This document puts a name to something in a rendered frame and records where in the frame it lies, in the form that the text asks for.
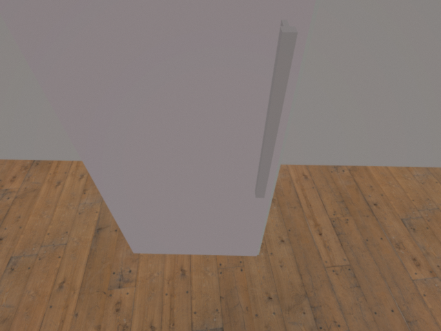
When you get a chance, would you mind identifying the handle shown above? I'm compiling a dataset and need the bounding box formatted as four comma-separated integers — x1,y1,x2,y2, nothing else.
255,19,298,198

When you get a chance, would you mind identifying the fridge door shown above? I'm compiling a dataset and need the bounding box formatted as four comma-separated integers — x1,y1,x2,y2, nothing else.
0,0,316,256

